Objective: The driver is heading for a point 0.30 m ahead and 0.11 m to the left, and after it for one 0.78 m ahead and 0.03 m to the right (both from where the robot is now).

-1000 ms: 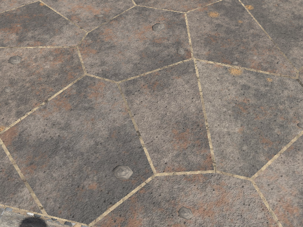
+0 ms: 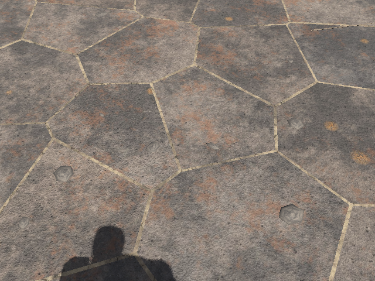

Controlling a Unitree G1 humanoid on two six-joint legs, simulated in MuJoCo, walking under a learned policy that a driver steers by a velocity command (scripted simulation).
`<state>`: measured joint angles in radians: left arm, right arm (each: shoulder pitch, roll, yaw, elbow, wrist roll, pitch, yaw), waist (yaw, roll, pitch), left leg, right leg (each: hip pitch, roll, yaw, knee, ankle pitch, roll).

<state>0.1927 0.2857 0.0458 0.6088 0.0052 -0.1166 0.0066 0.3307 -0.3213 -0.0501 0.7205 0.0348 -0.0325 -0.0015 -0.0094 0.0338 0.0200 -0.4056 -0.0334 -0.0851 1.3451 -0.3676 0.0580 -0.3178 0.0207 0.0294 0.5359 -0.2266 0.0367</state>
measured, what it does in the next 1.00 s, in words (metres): walks ahead: left foot, then right foot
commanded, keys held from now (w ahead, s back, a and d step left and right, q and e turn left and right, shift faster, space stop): w+q+shift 0.12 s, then q+shift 0.10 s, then e+shift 0.78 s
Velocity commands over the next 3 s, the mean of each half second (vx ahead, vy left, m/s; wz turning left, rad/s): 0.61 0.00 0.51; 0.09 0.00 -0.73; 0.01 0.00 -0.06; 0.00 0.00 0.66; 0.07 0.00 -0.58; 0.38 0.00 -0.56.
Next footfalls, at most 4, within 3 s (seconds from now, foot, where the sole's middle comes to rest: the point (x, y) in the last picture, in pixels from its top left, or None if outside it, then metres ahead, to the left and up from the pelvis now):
0.32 left None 0.45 0.13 -0.76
0.78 right None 0.50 -0.12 -0.76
1.24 left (167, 259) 0.57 0.09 -0.76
1.56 right None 0.48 -0.11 -0.76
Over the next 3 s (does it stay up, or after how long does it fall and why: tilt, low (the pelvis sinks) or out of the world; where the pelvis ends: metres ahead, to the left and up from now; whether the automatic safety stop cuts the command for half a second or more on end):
stays up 0.74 -0.07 -0.01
